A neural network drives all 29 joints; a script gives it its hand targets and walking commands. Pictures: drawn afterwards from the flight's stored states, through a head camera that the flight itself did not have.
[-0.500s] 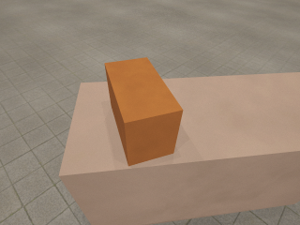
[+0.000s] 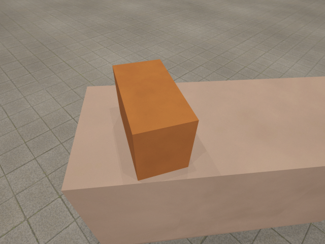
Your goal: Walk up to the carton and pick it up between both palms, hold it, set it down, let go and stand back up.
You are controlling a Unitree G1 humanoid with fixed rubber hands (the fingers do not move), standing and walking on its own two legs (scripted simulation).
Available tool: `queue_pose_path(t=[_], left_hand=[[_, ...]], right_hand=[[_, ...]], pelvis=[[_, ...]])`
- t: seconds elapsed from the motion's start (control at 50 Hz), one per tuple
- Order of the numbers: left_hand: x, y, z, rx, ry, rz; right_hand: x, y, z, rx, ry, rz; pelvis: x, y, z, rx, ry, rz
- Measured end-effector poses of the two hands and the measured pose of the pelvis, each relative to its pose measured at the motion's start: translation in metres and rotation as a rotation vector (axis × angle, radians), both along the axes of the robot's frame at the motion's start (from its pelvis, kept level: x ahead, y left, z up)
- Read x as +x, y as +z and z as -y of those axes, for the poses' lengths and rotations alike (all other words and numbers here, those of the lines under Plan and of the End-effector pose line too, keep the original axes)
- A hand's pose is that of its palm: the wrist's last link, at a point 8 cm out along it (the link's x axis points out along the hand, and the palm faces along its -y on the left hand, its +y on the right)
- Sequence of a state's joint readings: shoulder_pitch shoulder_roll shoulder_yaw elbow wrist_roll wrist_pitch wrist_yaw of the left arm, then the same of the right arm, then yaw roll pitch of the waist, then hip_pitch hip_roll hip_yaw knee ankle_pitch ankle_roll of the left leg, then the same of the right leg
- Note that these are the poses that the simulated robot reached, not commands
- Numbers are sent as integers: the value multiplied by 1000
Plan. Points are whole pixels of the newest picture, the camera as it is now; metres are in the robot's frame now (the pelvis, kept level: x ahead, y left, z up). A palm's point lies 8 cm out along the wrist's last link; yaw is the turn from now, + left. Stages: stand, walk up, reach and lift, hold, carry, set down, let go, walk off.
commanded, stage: stand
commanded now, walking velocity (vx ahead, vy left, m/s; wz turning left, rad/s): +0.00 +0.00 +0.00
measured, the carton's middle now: (149, 115) +0.52 +0.05 +0.02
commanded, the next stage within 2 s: none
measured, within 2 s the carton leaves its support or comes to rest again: neither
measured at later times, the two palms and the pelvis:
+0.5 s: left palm out of the picture -0.04 +0.18 -0.15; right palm out of the picture -0.02 -0.20 -0.15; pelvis +0.01 -0.01 +0.00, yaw +0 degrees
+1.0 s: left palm out of the picture -0.03 +0.18 -0.15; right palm out of the picture -0.01 -0.20 -0.15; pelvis +0.02 -0.01 +0.00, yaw +1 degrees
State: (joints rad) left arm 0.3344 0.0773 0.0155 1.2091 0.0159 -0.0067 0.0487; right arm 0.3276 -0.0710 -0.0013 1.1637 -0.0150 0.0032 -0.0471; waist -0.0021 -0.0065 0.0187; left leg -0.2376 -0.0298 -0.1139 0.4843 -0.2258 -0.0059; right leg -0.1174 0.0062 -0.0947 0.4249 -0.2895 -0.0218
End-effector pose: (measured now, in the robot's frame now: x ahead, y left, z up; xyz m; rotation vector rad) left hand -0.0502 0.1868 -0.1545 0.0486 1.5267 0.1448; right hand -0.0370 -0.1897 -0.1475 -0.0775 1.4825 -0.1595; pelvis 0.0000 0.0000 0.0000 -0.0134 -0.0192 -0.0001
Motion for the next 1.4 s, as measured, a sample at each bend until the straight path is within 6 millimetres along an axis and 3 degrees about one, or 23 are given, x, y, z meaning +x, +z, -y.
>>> queue_pose_path(t=[0.62,1.4], left_hand=[[16,3,5,17,7,5],[21,5,6,26,18,-5]], right_hand=[[17,-3,8,6,16,-21],[36,-4,15,2,35,-22]], pelvis=[[14,0,8,7,9,1],[27,0,10,10,15,4]])
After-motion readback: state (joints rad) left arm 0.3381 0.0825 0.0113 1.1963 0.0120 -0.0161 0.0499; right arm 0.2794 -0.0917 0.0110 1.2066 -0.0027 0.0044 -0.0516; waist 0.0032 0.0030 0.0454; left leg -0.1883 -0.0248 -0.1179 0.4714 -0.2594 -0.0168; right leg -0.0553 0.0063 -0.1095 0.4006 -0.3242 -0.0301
